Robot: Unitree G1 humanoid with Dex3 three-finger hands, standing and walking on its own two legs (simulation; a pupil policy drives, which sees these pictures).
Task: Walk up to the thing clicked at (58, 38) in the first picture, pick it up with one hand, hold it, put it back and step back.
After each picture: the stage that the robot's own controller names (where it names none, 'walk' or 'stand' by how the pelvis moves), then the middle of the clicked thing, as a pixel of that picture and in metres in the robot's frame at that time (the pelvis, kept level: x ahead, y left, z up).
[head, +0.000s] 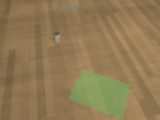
stand; (57, 37) +1.52 +0.25 -0.72
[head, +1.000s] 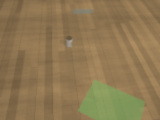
walk; (69, 41) +1.40 +0.10 -0.70
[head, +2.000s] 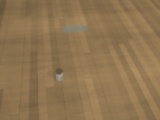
walk; (59, 74) +0.90 +0.14 -0.71
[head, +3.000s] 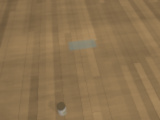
walk; (61, 109) +0.54 +0.16 -0.69
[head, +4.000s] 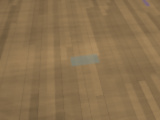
stand; out of the picture +0.40 +0.15 -0.71
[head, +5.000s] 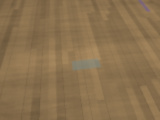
stand; out of the picture +0.39 +0.13 -0.73
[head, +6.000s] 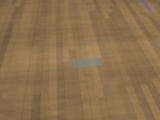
stand; out of the picture +0.40 +0.13 -0.73
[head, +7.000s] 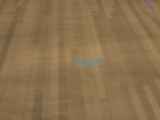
stand; out of the picture +0.40 +0.12 -0.73
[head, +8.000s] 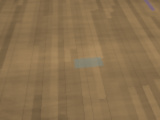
stand; out of the picture +0.39 +0.12 -0.73
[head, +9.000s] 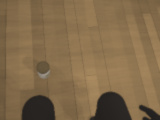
go down; (43, 70) +0.47 +0.14 -0.42
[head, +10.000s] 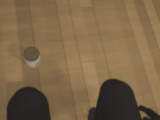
go down; (32, 57) +0.48 +0.16 -0.31
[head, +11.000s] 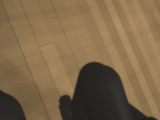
close in; out of the picture +0.47 +0.21 -0.23
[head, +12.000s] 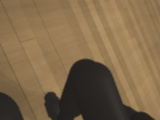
close; out of the picture +0.47 +0.23 -0.23
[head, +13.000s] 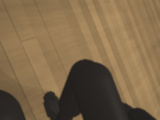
lift; out of the picture +0.45 +0.21 -0.24
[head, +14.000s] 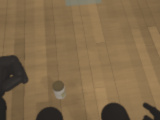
hold; (59, 90) +0.43 +0.11 -0.47
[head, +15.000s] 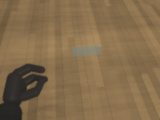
hold; out of the picture +0.37 +0.10 -0.67
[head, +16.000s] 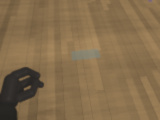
hold; out of the picture +0.36 +0.11 -0.68
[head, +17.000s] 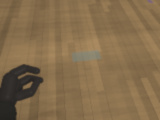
hold; out of the picture +0.37 +0.11 -0.69
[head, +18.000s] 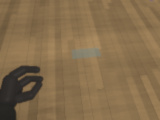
crouch; out of the picture +0.38 +0.11 -0.68
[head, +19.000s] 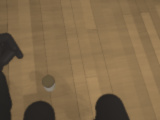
crouch; (49, 83) +0.43 +0.12 -0.43
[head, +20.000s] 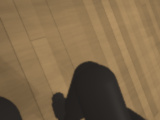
lower; out of the picture +0.43 +0.18 -0.24
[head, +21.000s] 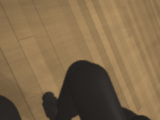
lower; out of the picture +0.43 +0.19 -0.24
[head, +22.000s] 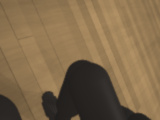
lower; out of the picture +0.43 +0.19 -0.24
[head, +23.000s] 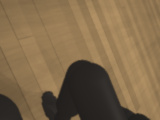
lower; out of the picture +0.43 +0.19 -0.25
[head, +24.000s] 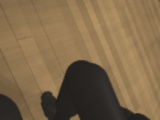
loosen; out of the picture +0.43 +0.19 -0.25
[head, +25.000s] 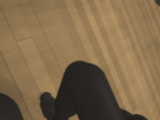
withdraw; out of the picture +0.40 +0.18 -0.24
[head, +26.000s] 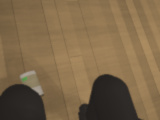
stand; (32, 86) +0.35 +0.12 -0.30
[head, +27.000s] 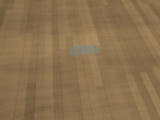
stand; out of the picture +0.27 +0.08 -0.67
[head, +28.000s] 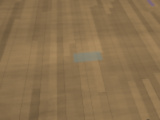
stand; out of the picture +0.29 +0.09 -0.69
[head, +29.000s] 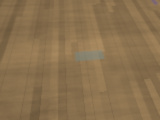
stand; out of the picture +0.28 +0.09 -0.69
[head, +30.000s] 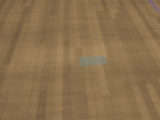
stand; out of the picture +0.30 +0.08 -0.75
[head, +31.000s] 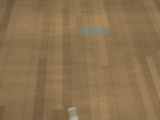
walk; (73, 116) +0.38 +0.04 -0.73
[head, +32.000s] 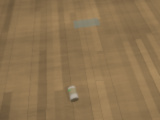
walk; (73, 94) +0.61 +0.10 -0.73
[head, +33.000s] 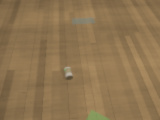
stand; (68, 73) +0.93 +0.10 -0.73
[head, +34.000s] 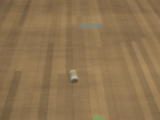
stand; (73, 76) +0.94 +0.06 -0.74
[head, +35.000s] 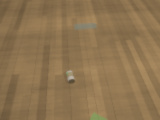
stand; (70, 77) +0.95 +0.09 -0.75
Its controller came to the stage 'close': yes
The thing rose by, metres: 0.01
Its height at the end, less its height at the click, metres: -0.02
